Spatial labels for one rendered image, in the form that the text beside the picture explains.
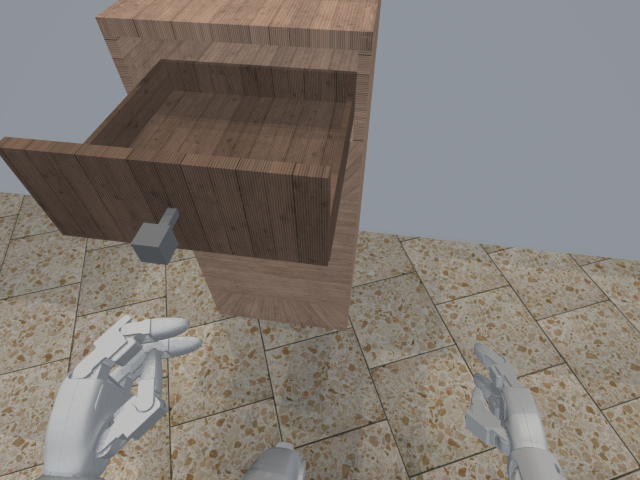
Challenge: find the robot right hand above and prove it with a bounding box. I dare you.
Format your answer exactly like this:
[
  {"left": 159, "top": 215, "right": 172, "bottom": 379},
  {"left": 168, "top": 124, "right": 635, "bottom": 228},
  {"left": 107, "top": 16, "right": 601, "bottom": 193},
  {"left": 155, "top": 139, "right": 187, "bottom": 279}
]
[{"left": 466, "top": 343, "right": 548, "bottom": 459}]

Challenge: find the drawer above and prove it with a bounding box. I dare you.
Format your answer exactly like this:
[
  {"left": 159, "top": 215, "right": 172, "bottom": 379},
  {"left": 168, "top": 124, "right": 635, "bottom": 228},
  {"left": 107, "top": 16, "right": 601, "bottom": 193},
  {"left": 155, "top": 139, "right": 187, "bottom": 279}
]
[{"left": 0, "top": 59, "right": 357, "bottom": 266}]

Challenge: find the cabinet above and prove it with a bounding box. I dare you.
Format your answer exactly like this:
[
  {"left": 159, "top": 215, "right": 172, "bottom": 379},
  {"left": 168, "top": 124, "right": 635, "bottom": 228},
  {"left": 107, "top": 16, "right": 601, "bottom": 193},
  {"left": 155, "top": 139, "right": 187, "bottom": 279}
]
[{"left": 95, "top": 0, "right": 381, "bottom": 331}]

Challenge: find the robot left thigh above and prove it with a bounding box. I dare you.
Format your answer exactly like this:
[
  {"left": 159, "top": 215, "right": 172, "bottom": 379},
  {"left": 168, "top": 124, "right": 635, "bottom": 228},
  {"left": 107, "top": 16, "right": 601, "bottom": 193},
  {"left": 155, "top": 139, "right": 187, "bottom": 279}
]
[{"left": 241, "top": 447, "right": 306, "bottom": 480}]

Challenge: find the robot left hand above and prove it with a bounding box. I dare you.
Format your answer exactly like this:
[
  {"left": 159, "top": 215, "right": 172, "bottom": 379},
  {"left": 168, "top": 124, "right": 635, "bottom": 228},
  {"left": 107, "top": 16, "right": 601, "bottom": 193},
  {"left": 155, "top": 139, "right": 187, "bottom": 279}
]
[{"left": 43, "top": 315, "right": 203, "bottom": 477}]

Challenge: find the robot left shin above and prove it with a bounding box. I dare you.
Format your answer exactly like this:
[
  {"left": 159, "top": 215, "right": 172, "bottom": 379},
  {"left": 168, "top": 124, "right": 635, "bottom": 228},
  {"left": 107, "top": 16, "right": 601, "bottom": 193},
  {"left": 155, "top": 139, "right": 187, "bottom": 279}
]
[{"left": 276, "top": 442, "right": 294, "bottom": 451}]

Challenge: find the right robot forearm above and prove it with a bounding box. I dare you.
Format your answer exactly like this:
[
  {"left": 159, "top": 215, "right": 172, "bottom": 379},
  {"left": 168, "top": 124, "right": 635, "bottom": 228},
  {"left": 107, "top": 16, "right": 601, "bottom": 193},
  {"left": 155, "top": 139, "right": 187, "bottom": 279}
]
[{"left": 507, "top": 447, "right": 566, "bottom": 480}]

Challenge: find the handle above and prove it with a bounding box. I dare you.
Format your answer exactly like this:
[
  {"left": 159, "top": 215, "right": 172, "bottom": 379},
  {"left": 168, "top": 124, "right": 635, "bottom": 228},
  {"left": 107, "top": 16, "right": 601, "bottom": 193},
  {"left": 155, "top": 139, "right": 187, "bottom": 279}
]
[{"left": 131, "top": 208, "right": 180, "bottom": 265}]

